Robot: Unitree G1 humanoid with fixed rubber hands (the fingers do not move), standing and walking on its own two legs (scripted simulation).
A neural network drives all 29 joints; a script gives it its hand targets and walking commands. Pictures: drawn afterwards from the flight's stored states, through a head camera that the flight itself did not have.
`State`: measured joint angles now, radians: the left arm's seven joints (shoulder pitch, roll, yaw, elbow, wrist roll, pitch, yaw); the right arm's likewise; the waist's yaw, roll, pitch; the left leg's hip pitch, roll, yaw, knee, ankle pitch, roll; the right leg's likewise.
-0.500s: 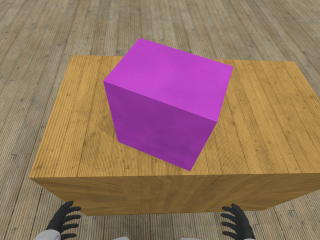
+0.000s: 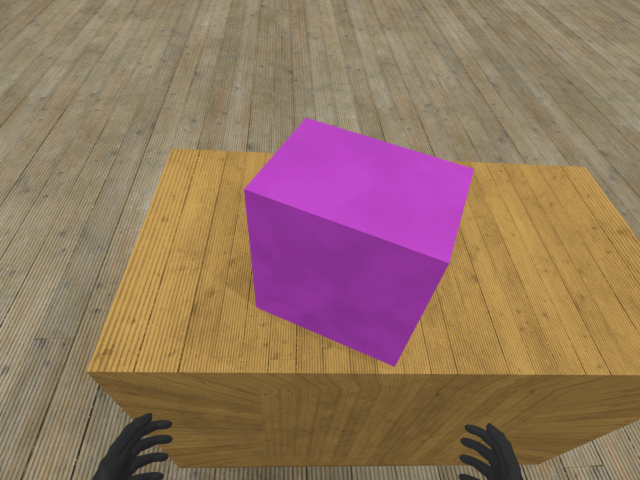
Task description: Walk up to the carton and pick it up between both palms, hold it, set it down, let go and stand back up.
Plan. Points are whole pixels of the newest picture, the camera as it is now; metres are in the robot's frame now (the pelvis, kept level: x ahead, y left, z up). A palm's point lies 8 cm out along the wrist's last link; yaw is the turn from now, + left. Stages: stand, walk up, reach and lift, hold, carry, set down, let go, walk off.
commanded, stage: reach and lift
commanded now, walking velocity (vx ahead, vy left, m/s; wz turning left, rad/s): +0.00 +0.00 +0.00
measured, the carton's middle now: (351, 246) +0.43 -0.03 +0.03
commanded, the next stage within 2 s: none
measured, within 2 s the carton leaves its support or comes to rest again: neither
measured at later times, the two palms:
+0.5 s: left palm (80, 475) +0.14 +0.27 -0.04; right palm out of the picture +0.14 -0.18 -0.03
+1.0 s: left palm (63, 436) +0.17 +0.29 +0.00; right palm (472, 443) +0.17 -0.16 +0.00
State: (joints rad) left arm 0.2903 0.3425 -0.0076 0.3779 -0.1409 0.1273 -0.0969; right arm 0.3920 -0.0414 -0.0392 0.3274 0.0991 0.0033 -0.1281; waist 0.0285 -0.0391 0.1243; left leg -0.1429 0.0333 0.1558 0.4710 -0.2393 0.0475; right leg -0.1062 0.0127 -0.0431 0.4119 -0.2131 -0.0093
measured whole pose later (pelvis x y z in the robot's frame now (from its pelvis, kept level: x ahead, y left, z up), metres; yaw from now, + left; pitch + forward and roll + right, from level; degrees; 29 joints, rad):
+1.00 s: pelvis +0.02 +0.03 -0.01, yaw +2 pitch -4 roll -4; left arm 0.42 0.58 -0.08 0.01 -0.39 -0.09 -0.14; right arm 0.49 0.03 0.01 -0.05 0.18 -0.01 -0.30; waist 0.04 -0.01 0.12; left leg -0.21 0.04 0.12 0.63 -0.35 0.08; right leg -0.12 0.01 -0.08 0.46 -0.27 0.01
